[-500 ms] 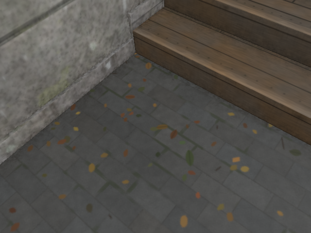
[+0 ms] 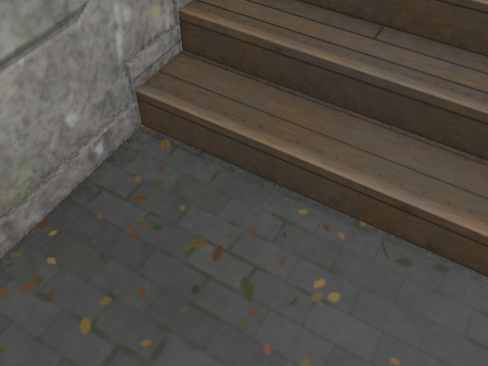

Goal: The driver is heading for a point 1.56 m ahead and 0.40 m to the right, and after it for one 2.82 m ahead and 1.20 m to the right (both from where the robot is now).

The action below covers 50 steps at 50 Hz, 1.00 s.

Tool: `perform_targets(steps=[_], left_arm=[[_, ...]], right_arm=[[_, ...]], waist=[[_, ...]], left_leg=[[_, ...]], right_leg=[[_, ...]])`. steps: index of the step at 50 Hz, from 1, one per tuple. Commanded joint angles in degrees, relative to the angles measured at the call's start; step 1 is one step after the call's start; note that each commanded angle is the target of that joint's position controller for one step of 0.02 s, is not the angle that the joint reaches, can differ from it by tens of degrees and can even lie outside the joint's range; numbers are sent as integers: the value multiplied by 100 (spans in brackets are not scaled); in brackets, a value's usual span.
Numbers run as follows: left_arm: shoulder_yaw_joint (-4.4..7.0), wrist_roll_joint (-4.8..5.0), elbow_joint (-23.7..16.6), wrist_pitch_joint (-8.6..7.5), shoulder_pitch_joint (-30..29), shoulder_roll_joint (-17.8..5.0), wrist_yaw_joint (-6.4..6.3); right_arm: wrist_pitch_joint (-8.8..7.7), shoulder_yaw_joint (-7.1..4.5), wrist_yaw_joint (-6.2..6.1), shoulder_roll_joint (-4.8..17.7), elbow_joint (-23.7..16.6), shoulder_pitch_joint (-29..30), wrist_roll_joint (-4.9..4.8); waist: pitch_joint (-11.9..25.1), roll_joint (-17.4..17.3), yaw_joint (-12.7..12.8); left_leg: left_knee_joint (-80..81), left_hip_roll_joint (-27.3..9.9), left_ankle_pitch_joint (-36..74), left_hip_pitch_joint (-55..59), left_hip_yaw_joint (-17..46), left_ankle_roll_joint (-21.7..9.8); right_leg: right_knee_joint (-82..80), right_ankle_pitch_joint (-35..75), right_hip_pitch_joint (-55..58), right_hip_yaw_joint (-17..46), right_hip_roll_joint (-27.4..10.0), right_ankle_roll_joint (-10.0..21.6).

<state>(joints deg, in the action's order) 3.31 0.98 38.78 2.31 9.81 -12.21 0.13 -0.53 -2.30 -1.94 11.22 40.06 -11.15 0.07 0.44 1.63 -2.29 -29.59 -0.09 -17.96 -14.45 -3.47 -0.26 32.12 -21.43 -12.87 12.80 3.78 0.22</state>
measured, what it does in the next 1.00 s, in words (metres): walks ahead, turning right: left foot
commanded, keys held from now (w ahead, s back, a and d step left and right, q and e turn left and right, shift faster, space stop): e+shift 0.56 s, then w+q+shift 0.44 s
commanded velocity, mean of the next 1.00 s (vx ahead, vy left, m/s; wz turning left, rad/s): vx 0.24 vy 0.00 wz -0.37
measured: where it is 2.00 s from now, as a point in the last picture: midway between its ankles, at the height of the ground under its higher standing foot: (288, 165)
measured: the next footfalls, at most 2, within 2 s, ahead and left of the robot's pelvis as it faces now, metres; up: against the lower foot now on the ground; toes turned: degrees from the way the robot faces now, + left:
left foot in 0.68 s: +0.19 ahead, -0.01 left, +0.00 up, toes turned -37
right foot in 1.02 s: +0.31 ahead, -0.32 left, +0.00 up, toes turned -14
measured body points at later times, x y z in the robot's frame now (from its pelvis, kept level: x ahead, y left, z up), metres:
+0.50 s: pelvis +0.04 -0.06 +0.01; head +0.08 -0.10 +0.45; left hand +0.28 +0.15 -0.08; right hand +0.13 -0.38 -0.08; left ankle +0.13 +0.10 -0.66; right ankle -0.02 -0.12 -0.73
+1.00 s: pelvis +0.25 -0.15 +0.00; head +0.29 -0.14 +0.45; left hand +0.55 -0.04 -0.08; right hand +0.04 -0.35 -0.10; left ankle +0.16 +0.02 -0.73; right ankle +0.26 -0.30 -0.72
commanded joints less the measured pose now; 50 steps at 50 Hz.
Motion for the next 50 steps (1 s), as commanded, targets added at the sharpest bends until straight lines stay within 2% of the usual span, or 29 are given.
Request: perform_targets(steps=[1, 4, 6, 8, 11, 12, 13, 14, 15, 16, 17, 19, 26, 28, 29, 31, 33, 34, 35, 36, 37, 39, 40, 41, 44, 45, 47, 48, 50], left_arm=[[211, 128, -611, -24, -500, -617, -34], [239, 219, -757, 185, -535, -620, -30], [281, 233, -903, 272, -574, -662, 63], [213, 234, -851, 288, -642, -584, 189], [283, 222, -689, 286, -269, -697, 240], [370, 225, -589, 255, -38, -868, 224], [567, 183, -625, 196, 252, -1490, 78], [669, -24, -772, 19, 463, -2181, 97], [614, -146, -616, -163, 590, -2004, 195], [599, -98, -554, -272, 331, -1992, 180], [541, 47, -585, -285, 41, -1717, 106], [390, 207, -739, -110, -406, -1340, -30], [303, 216, -650, 241, -98, -1181, -366], [272, 244, -704, 259, -126, -1201, -378], [237, 184, -761, 229, -292, -1240, -335], [76, 140, -627, 74, 84, -874, -199], [-30, 31, -484, -87, 284, -617, -85], [-24, -2, -470, -212, 168, -659, -79], [-99, -37, -587, -309, 297, -420, -16], [15, 114, -772, -419, 135, -711, -56], [97, 119, -897, -600, -184, -1082, -70], [-48, 25, -880, -914, -704, -664, -4], [32, -709, -655, -770, -662, -932, 136], [-4, -738, -582, -716, -457, -798, 190], [-111, -466, -817, -673, -894, -434, 243], [-209, -383, -868, -661, -1160, -253, 287], [-165, -349, -795, -661, -1285, -452, 297], [-120, -331, -762, -693, -1145, -563, 260], [-34, -262, -634, -733, -271, -796, 58]], right_arm=[[21, -385, -166, 935, -311, -327, -67], [114, -498, -270, 1127, -313, -357, 2], [162, -464, -284, 1124, -423, -101, -23], [188, -499, -300, 1287, -544, 361, 12], [219, -508, -227, 1398, -678, 497, -56], [210, -500, -193, 1312, -621, 269, -28], [251, -459, -160, 1119, -656, 22, 113], [196, -335, -171, 890, -1275, 744, 164], [117, -347, -138, 953, -1345, 1107, -111], [57, -306, -148, 929, -1424, 1286, -180], [20, -323, -192, 938, -1180, 914, -89], [60, -363, -234, 1083, -925, 645, -23], [11, -59, 102, 402, -805, 1238, 31], [-21, -101, 101, 596, -817, 1354, 1], [-22, -164, 156, 832, -728, 1073, -84], [-55, -141, 249, 840, -505, 751, -212], [-154, -210, 377, 891, -172, 165, -241], [-216, -233, 371, 955, -173, -132, -225], [-340, -310, 403, 1293, 36, -764, -169], [-477, -459, 520, 1736, 108, -1356, -61], [-608, -377, 508, 1512, 49, -1399, -104], [-718, -236, 415, 1059, 87, -1492, -144], [-521, -318, 390, 1204, 273, -1351, 188], [-456, -314, 342, 1193, 247, -1305, 187], [-360, -269, 312, 894, 523, -1747, 85], [-330, -308, 281, 1007, 512, -1653, 126], [-263, -431, 246, 1400, 370, -1513, 207], [-263, -509, 238, 1574, 385, -1452, 145], [-352, -449, 325, 1364, 541, -1429, -1]], waist=[[678, -343, -235], [763, -1162, -197], [426, -880, -39], [221, -819, 25], [331, -638, 231], [318, -261, 303], [105, 1302, 403], [520, 2497, 499], [616, 1157, 629], [456, 644, 470], [469, 216, 290], [580, 198, 97], [766, 222, 397], [686, 475, 391], [820, 569, 240], [940, 774, 382], [519, 961, 223], [201, 789, 26], [58, -219, 98], [-7, -1709, -161], [-506, -1308, -218], [-645, -594, -348], [-544, -94, -77], [-438, -354, 12], [-343, -991, -26], [-284, -1093, -91], [-301, -1128, -138], [-235, -1017, -91], [74, -821, 463]], left_leg=[[32, -803, 3030, 1569, 304, -559], [468, -2027, 3324, 1440, 1129, -1282], [818, -2462, 2990, 1157, 1362, -1500], [701, -2064, 2666, 803, 634, -1062], [127, -1712, 1880, 200, -339, -534], [-568, -1428, 1420, -217, -692, -269], [-2230, -777, -137, -1378, -1106, 268], [-3805, 186, -2298, -2749, -168, 476], [-4534, 163, -2464, -3218, 745, 390], [-4669, 52, -1986, -3451, 904, 287], [-4451, -74, -1456, -3549, 1026, 318], [-3878, -170, -626, -2995, 1170, 474], [-2071, 335, 188, -2060, 766, 410], [-1749, 490, 368, -1685, 731, 270], [-1412, 421, 232, -1414, 662, 253], [-1039, 301, 204, -511, 554, 139], [-410, 259, 111, 531, 430, -150], [-146, 15, -377, 947, 907, -421], [564, -624, -1778, 1489, 2462, -1044], [1917, -1853, -3521, 1725, 5509, -2173], [2315, -2043, -4156, 1570, 6282, -2318], [2117, -1566, -2777, 1512, 5162, -2149], [1768, -1172, -1834, 1145, 4206, -1514], [1719, -751, -1077, 842, 3645, -1285], [1734, -356, -403, 362, 2983, -1266], [1763, -254, -482, 244, 2909, -1353], [1751, -300, -128, -14, 3003, -1287], [1779, -379, 201, -248, 3057, -1187], [833, -257, 2105, -761, 2867, -908]], right_leg=[[395, 2142, -999, -55, -150, 46], [1990, -963, -1559, -591, -109, -99], [2837, -1588, -2094, -732, -621, -248], [2078, -1142, -1782, -854, -809, -211], [895, 119, -659, -1424, -494, 121], [340, 481, -43, -1239, -299, 358], [-578, 2350, 587, 44, -706, 880], [-1192, 2949, 779, 2850, -1727, 2115], [-1438, 2804, 944, 2988, -2159, 2521], [-1334, 2875, 1023, 2744, -2086, 2279], [-1060, 3045, 1165, 2299, -1838, 1902], [-846, 3413, 847, 1577, -1440, 1589], [-247, 3921, 386, 1287, -698, 1272], [-351, 4135, 17, 1458, -575, 1104], [-444, 3151, 40, 1442, -631, 1019], [-854, 343, -202, 1605, -706, 1056], [-998, -1431, -778, 1588, -623, 1029], [-354, -1552, -1324, 1408, -455, 908], [1231, -1203, -2189, 312, 124, 653], [3007, -1348, -3261, -447, 388, 383], [3618, -979, -3943, -231, 111, 418], [3580, 13, -3981, -143, -200, 382], [3052, 259, -3488, -436, -361, 267], [2822, 461, -3010, -650, -306, 148], [1665, 234, -2246, -1112, -75, -168], [1169, 1, -1924, -1200, 26, -248], [251, 171, -1195, -1305, 225, -352], [-104, 630, -586, -1350, 251, -354], [-546, 1055, 1105, -1259, 265, -141]])
Keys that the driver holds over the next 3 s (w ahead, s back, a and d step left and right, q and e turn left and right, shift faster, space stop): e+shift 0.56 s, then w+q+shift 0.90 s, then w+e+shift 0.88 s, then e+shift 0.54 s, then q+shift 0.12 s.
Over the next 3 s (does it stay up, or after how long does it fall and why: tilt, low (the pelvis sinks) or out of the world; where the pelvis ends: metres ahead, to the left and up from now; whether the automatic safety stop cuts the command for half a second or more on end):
stays up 1.81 -0.39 0.50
